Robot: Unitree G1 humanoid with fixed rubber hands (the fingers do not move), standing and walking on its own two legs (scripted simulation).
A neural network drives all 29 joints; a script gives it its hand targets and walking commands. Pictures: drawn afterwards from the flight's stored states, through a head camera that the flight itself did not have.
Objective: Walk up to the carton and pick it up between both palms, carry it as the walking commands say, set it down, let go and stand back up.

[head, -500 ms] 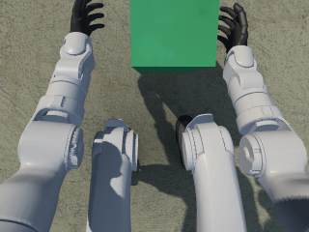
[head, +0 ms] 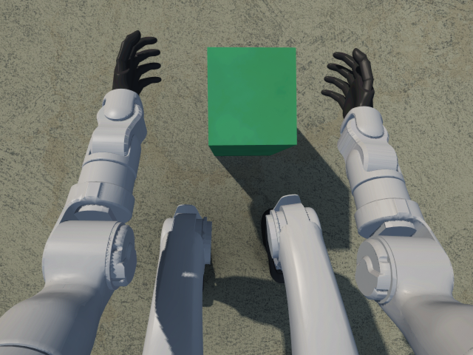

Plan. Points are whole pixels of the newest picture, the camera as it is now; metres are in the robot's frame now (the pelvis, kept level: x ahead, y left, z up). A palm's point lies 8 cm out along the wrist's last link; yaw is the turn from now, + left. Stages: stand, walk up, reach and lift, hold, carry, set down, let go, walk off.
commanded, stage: set down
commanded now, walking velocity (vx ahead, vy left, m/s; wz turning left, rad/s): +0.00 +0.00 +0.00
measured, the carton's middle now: (246, 114) +0.49 -0.04 -0.33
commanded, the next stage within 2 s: let go in 0.72 s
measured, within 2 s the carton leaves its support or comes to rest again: neither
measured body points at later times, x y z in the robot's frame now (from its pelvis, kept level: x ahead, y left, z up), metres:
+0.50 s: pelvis +0.03 -0.01 +0.14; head +0.31 -0.01 +0.49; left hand +0.51 +0.15 +0.02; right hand +0.46 -0.21 +0.02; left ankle +0.08 +0.12 -0.45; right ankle +0.11 -0.12 -0.45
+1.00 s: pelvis +0.07 -0.02 +0.22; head +0.32 -0.02 +0.60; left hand +0.45 +0.16 +0.09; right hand +0.42 -0.23 +0.09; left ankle +0.08 +0.12 -0.45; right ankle +0.11 -0.12 -0.45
